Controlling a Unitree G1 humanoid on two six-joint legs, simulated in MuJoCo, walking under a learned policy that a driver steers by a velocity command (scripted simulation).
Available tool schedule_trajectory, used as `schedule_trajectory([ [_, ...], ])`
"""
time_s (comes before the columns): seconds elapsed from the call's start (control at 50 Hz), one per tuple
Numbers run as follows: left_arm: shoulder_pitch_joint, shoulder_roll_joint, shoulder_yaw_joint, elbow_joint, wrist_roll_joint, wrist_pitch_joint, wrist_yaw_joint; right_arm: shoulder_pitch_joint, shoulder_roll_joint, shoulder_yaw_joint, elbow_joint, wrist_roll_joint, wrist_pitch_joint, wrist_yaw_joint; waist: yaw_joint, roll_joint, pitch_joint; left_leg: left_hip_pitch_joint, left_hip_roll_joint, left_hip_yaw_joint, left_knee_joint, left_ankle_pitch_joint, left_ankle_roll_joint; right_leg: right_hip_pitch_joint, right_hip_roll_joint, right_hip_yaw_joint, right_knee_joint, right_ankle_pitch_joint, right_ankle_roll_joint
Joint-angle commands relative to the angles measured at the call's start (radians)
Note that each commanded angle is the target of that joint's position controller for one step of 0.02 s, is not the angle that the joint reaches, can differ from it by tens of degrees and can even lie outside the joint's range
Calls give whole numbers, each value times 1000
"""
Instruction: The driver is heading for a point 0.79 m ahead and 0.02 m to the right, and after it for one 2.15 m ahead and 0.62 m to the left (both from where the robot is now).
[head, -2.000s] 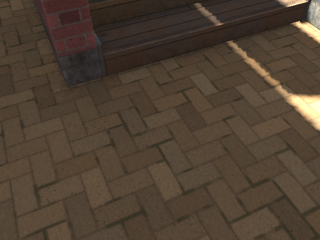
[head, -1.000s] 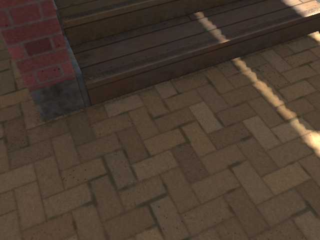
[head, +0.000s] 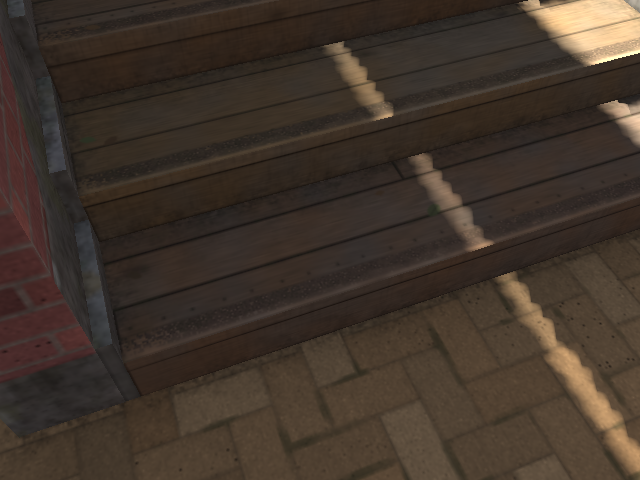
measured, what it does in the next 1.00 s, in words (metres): walks ahead: left foot, then right foot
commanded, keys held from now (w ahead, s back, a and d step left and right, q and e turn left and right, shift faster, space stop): w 1.00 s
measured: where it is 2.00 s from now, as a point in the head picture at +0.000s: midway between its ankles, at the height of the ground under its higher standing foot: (334, 144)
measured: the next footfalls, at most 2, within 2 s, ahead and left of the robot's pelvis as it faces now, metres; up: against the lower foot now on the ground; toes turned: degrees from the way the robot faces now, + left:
left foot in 0.06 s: +0.20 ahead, +0.10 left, +0.00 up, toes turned +4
right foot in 0.62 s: +0.51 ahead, -0.09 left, +0.00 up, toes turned -4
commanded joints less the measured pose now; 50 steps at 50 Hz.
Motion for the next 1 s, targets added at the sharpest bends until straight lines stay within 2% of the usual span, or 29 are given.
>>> schedule_trajectory([
  [0.02,19,162,31,-10,10,-4,9,17,-86,-26,-50,3,-27,-9,-74,-98,35,83,-51,28,-74,-96,46,-6,-307,104,124,834,-107],
  [0.04,5,174,37,-11,2,-2,9,141,-106,-37,-10,-4,-33,-17,-126,-95,-33,242,-87,44,-118,-91,65,-28,-285,81,265,938,-88],
  [0.06,-18,164,30,-21,-4,3,8,319,-148,-55,49,-17,-47,-31,-197,-55,-129,481,-59,9,-144,-83,99,-139,-246,54,471,849,-64],
  [0.08,-1,110,14,-61,-27,2,1,490,-237,-80,75,-45,-54,-44,-232,63,-274,783,197,-297,-164,-203,176,-414,-169,3,801,470,-33],
  [0.1,83,74,14,-58,-44,3,-7,500,-279,-92,83,-39,-44,-35,-188,214,-355,924,398,-734,-293,-205,293,-696,1,24,1088,-246,-12],
  [0.12,-26,150,35,-68,-22,9,-5,400,-223,-81,74,-8,-37,-29,-157,60,-220,804,331,-657,-331,-263,242,-777,-78,126,1115,-161,-26],
  [0.14,-95,139,35,-92,-17,5,-13,300,-168,-66,57,4,-41,-25,-122,32,-103,646,297,-512,-362,-209,208,-767,-119,119,1064,-55,-24],
  [0.16,-112,114,29,-81,-9,5,-13,261,-115,-53,58,1,-49,-21,-94,-5,-50,532,254,-418,-397,-90,180,-720,-150,123,1005,1,-23],
  [0.2,-98,80,26,-74,12,29,-21,261,-80,-38,85,10,-60,-27,-48,20,-24,415,184,-286,-435,27,140,-629,-177,114,928,36,1],
  [0.26,-156,78,29,-99,16,50,-33,344,-112,-46,121,14,-81,-31,-41,22,-10,408,165,-218,-479,101,144,-672,-184,89,872,98,24],
  [0.28,-198,87,32,-115,28,49,-38,363,-112,-45,125,11,-80,-28,-46,10,2,412,163,-207,-495,67,141,-709,-194,84,847,138,29],
  [0.34,-347,94,32,-170,14,46,-45,410,-102,-40,129,5,-73,-21,-76,29,34,425,126,-155,-519,89,125,-771,-198,55,707,252,43],
  [0.36,-377,90,30,-177,12,42,-47,442,-100,-37,134,12,-72,-22,-89,45,42,445,122,-143,-521,92,115,-777,-198,37,667,273,54],
  [0.44,-521,84,22,-224,4,35,-50,510,-105,-36,148,7,-77,-29,-128,35,57,523,124,-120,-509,179,101,-767,-170,12,499,351,56],
  [0.48,-536,68,16,-232,-3,42,-53,555,-84,-26,175,10,-75,-47,-123,66,47,626,150,-124,-458,262,110,-785,-160,21,460,311,43],
  [0.54,-580,88,19,-252,-4,37,-52,549,-107,-34,183,-6,-72,-55,-117,41,58,688,180,-114,-395,380,114,-762,-140,10,394,249,3],
  [0.58,-496,91,22,-231,4,26,-41,509,-115,-35,173,-7,-77,-52,-64,65,12,666,186,-98,-294,606,92,-592,-92,-7,367,188,-42],
  [0.6,-395,113,35,-195,1,20,-32,489,-135,-42,176,-8,-71,-48,-23,55,-43,658,162,-79,-171,697,82,-470,-59,-25,322,178,-61],
  [0.62,-243,153,50,-150,3,2,-16,469,-150,-47,167,1,-68,-46,41,1,-114,574,118,-59,17,638,58,-272,-57,-28,288,228,-81],
  [0.64,-77,227,70,-121,27,-10,-1,464,-115,-34,136,8,-70,-44,93,-76,-229,377,63,-25,302,326,42,-37,-262,183,285,199,-123],
  [0.66,-41,318,94,-115,31,-3,-6,624,-11,-21,142,52,-62,-34,19,-316,-335,34,-123,13,680,-411,6,197,-532,668,176,189,-282],
  [0.68,-106,266,88,-118,-10,13,-17,541,-83,-36,149,22,-55,-41,10,-120,-265,-28,-74,-115,744,-408,20,97,-471,676,107,167,-249],
  [0.7,-208,203,69,-134,-17,11,-22,447,-74,-38,121,16,-57,-38,-26,-75,-130,-54,-31,-116,717,-312,23,-42,-434,506,93,179,-215],
  [0.72,-255,149,55,-136,-13,4,-25,407,-61,-36,116,12,-59,-37,-48,-36,-73,-24,1,-114,669,-256,19,-146,-390,413,58,266,-187],
  [0.76,-261,87,34,-113,-12,-5,-16,408,-45,-36,116,-10,-36,-31,-93,-67,-49,55,25,-107,599,-233,-1,-253,-318,278,19,374,-142],
  [0.84,-180,124,33,-75,-17,-16,-14,337,-37,-42,91,-27,-14,-13,-99,-70,-56,16,36,-78,504,-171,-27,-241,-294,196,-8,496,-150],
  [0.92,-111,121,25,-57,-13,-4,-12,218,-31,-33,50,-21,-5,-11,-73,-94,-40,-31,46,-30,397,-74,-55,-236,-266,139,-25,500,-147],
  [0.96,-72,109,22,-46,-8,1,-10,168,-31,-26,37,-16,3,-17,-58,-103,-11,-65,55,-14,385,-81,-56,-232,-267,152,-40,369,-161],
  [1.0,33,126,26,-11,3,4,-2,120,-30,-29,17,-26,7,-31,-32,-112,3,-313,59,-8,653,-187,-40,-53,-345,274,-24,355,-221],
])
